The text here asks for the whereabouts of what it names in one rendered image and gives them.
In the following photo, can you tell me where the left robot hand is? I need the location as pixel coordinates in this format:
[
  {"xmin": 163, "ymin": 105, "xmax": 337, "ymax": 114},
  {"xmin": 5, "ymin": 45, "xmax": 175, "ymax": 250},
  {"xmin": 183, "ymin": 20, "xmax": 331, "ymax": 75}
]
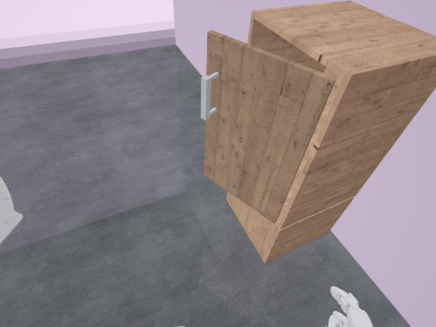
[{"xmin": 0, "ymin": 177, "xmax": 23, "ymax": 244}]

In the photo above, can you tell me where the cupboard door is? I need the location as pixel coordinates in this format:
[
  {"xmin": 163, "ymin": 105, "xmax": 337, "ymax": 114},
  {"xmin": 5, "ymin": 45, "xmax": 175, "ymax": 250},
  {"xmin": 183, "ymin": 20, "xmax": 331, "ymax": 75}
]
[{"xmin": 204, "ymin": 30, "xmax": 336, "ymax": 223}]

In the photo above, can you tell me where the right robot hand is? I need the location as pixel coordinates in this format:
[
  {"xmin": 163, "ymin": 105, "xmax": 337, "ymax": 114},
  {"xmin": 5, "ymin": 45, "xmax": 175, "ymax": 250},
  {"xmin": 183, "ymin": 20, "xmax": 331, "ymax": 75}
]
[{"xmin": 325, "ymin": 286, "xmax": 373, "ymax": 327}]

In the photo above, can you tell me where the handle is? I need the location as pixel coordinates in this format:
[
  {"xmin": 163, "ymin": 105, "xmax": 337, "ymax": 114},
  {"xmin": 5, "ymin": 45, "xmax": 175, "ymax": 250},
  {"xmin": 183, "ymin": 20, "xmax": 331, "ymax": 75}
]
[{"xmin": 201, "ymin": 72, "xmax": 219, "ymax": 121}]

